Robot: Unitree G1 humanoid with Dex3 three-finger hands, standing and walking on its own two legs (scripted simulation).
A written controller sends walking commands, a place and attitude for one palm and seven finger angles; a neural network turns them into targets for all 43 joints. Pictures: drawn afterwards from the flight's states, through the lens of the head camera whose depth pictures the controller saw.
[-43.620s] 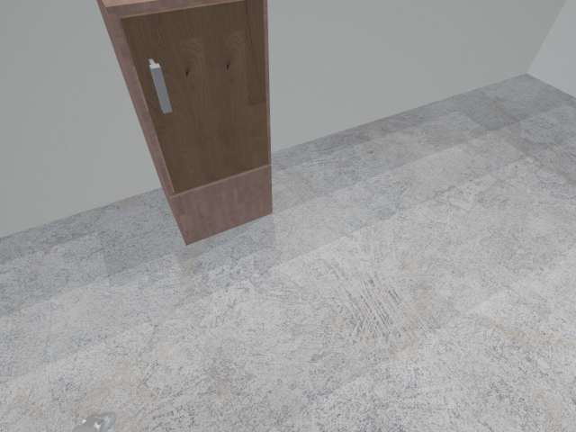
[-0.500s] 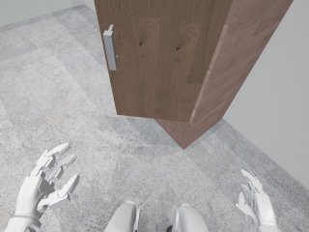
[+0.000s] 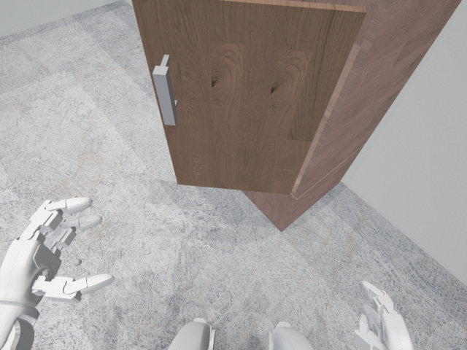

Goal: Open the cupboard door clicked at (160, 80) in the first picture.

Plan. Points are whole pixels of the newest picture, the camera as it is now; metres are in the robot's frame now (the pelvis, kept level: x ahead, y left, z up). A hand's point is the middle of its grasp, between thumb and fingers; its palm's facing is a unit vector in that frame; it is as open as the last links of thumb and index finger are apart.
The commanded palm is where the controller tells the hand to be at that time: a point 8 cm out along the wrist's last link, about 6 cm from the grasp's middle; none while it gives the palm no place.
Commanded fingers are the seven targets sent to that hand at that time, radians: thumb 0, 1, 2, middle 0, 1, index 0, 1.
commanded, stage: raise the hand with hooked fingers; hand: left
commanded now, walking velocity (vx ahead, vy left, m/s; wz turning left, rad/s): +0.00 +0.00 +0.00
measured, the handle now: (168, 91) +0.58 +0.19 +0.07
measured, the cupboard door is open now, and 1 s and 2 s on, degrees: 45 45 45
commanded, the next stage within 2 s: move the hooked fingers beside the handle in 1.12 s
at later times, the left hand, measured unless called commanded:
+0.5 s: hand (59, 231) +0.26 +0.27 +0.08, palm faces +0.01 -1.00 -0.06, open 13.9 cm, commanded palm +0.24 +0.32 +0.08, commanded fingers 0.00 -0.50 0.30 -0.30 -1.20 -0.30 -1.20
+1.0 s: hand (73, 219) +0.28 +0.26 +0.08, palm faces +0.01 -1.00 -0.04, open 14.0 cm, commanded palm +0.26 +0.31 +0.08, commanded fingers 0.00 -0.50 0.30 -0.30 -1.20 -0.30 -1.20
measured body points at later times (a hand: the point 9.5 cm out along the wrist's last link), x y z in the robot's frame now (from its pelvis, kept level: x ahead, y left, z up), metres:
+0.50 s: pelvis -0.01 +0.01 +0.02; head +0.06 +0.02 +0.46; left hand +0.26 +0.33 +0.08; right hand +0.16 -0.23 -0.06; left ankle -0.01 +0.10 -0.65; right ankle +0.02 -0.12 -0.65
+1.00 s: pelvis -0.01 -0.01 +0.02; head +0.06 +0.01 +0.47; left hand +0.28 +0.32 +0.08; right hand +0.14 -0.26 -0.06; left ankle -0.01 +0.10 -0.65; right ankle +0.02 -0.12 -0.65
